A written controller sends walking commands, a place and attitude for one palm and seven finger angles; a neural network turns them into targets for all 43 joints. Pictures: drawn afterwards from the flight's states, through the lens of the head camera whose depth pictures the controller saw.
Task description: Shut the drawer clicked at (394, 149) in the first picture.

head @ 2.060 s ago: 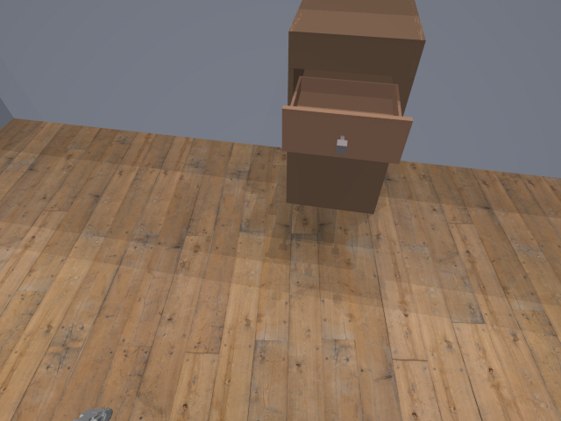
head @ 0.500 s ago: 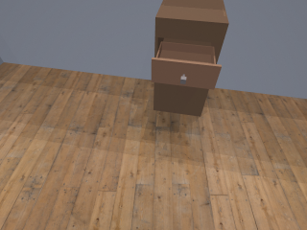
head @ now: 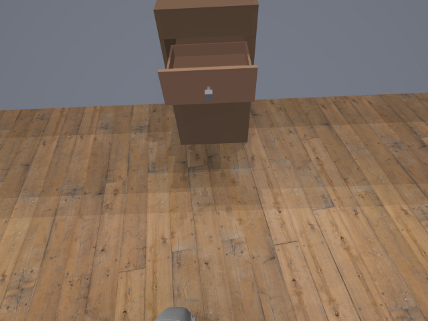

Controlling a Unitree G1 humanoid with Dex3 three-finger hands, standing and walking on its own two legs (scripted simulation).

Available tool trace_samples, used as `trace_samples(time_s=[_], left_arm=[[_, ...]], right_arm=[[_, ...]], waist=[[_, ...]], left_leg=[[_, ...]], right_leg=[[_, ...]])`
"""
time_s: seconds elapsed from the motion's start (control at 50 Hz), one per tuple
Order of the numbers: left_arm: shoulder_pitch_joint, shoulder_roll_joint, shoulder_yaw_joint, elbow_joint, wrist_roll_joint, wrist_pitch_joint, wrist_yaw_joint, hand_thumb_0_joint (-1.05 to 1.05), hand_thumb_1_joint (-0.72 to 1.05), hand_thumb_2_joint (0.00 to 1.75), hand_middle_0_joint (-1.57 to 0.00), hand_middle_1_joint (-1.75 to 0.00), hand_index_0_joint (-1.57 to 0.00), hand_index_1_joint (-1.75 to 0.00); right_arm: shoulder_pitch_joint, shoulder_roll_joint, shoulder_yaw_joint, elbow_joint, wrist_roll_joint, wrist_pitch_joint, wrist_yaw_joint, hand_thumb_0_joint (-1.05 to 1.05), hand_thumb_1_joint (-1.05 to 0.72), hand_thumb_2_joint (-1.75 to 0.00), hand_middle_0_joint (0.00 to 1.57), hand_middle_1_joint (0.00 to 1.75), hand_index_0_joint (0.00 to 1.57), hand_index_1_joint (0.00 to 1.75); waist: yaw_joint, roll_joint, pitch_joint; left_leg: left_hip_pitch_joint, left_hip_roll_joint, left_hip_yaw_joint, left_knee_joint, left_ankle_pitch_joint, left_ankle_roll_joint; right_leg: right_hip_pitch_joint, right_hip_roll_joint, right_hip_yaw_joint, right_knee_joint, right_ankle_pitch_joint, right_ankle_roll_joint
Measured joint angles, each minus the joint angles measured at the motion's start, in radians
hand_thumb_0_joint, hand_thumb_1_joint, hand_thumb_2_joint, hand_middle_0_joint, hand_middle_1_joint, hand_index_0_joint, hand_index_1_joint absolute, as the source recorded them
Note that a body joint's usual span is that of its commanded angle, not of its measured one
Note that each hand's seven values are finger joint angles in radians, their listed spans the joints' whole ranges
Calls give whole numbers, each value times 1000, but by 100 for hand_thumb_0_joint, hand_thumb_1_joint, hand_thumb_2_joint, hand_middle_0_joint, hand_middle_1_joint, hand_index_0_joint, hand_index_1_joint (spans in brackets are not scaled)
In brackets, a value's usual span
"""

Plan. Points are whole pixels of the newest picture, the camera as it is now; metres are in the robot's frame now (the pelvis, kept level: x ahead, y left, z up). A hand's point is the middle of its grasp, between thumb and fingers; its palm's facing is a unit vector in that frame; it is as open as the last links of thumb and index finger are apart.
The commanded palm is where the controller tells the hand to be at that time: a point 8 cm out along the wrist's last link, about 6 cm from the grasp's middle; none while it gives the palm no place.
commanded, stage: walk to a spot facing it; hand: left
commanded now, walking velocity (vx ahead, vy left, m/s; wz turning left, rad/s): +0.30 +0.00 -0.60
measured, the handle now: (208, 92) +0.94 +0.12 -0.15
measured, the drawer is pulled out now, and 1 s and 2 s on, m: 0.26 0.26 0.26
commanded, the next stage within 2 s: none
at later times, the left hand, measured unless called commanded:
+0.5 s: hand (104, 310) +0.16 +0.28 -0.17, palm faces -0.19 -0.96 -0.21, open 7.4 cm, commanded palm none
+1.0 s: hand (214, 194) +0.47 +0.06 -0.16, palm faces -0.64 -0.74 -0.18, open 7.4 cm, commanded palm none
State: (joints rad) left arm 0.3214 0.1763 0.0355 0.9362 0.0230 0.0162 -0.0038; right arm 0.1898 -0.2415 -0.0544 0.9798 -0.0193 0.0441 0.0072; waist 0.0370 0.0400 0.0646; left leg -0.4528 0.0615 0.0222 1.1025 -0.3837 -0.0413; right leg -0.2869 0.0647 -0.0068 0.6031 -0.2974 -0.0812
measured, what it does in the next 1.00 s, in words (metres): walks ahead, turning right: left foot, then right foot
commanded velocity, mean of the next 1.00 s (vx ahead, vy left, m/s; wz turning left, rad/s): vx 0.19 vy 0.00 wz -0.60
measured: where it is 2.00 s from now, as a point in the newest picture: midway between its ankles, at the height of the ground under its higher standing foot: (240, 288)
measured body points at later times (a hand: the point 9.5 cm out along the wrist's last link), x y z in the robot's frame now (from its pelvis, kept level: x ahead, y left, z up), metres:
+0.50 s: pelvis +0.12 +0.07 +0.00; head +0.13 +0.09 +0.45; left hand +0.17 +0.33 -0.16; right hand +0.18 -0.19 -0.11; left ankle +0.17 +0.16 -0.73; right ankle +0.02 -0.05 -0.67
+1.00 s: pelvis +0.23 +0.02 -0.02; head +0.27 -0.01 +0.43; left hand +0.50 +0.10 -0.15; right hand +0.02 -0.11 -0.16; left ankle +0.20 +0.17 -0.66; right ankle +0.24 -0.09 -0.73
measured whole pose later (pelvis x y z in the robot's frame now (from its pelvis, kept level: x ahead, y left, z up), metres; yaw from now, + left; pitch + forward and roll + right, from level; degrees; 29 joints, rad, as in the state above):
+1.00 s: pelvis +0.23 +0.02 -0.02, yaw -36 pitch -2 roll +0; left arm 0.04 0.20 0.05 0.87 0.02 -0.01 -0.03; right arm 0.44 -0.18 -0.04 1.05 -0.01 0.01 -0.01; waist -0.08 -0.01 0.14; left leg -0.27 0.14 0.19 1.13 -0.55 -0.04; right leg -0.42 0.01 -0.13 0.69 -0.25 -0.09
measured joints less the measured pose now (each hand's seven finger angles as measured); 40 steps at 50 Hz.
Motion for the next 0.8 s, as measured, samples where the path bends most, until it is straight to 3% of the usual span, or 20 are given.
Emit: trace_samples(time_s=[0.12,0.24,0.34,0.42,0.44,0.48,0.52,0.56,0.68,0.8], left_arm=[[75,-24,1,25,-1,-32,-6,1,90,90,-20,-30,-21,-30],[114,-22,9,42,5,-45,-5,1,90,90,-20,-30,-21,-30],[121,-3,16,44,11,-40,-2,1,90,90,-20,-30,-21,-30],[127,23,33,38,7,-27,-2,1,90,90,-20,-30,-21,-30],[119,31,40,42,4,-22,-4,1,90,90,-20,-30,-21,-30],[88,55,53,55,5,-9,-9,1,90,90,-20,-30,-21,-29],[55,80,66,57,13,-3,-18,1,91,90,-20,-30,-20,-29],[21,97,75,45,17,0,-27,1,91,90,-19,-29,-20,-29],[-85,99,75,-3,17,15,-33,1,91,90,-19,-29,-20,-29],[-202,69,51,-19,14,35,-39,1,91,90,-19,-29,-20,-29]], right_arm=[[4,2,-14,-24,-7,-27,7,0,-91,-90,20,30,20,30],[-12,5,-21,-43,-5,-35,7,0,-91,-90,20,30,19,30],[-36,20,-15,-70,3,-46,9,0,-91,-90,20,30,19,30],[-42,35,5,-110,11,-85,2,0,-91,-90,20,30,19,30],[-43,39,10,-118,7,-100,-3,0,-91,-90,20,30,20,30],[-31,58,24,-123,2,-108,-8,0,-91,-90,20,30,20,30],[3,78,33,-114,0,-111,-11,0,-91,-90,20,30,20,30],[46,92,38,-92,2,-115,-18,0,-91,-90,20,30,20,30],[158,85,31,-9,7,-118,-40,0,-93,-90,20,30,20,30],[234,69,28,53,1,-95,-41,0,-92,-90,20,30,20,30]], waist=[[-4,-17,-33],[11,-25,-55],[32,-40,-62],[36,-56,-70],[27,-60,-69],[19,-80,-60],[10,-95,-62],[7,-103,-64],[-23,-92,-43],[-69,-80,15]], left_leg=[[-82,11,-17,-11,134,-19],[-92,19,-36,-122,146,-25],[-36,-11,-35,-298,103,-12],[107,-39,-25,-555,96,12],[111,-39,-15,-558,147,32],[130,-37,24,-517,128,59],[181,-31,58,-549,107,67],[237,-26,91,-610,114,67],[347,-16,175,-706,104,78],[408,-1,250,-692,40,68]], right_leg=[[72,17,72,-183,90,-1],[114,31,142,-236,94,10],[143,28,201,-226,55,35],[122,37,254,-103,-42,58],[81,38,237,12,-105,54],[-20,17,161,275,-160,54],[-117,-19,83,469,-103,59],[-197,-56,32,563,-17,71],[-346,-118,-17,582,90,109],[-334,-130,-71,359,109,110]])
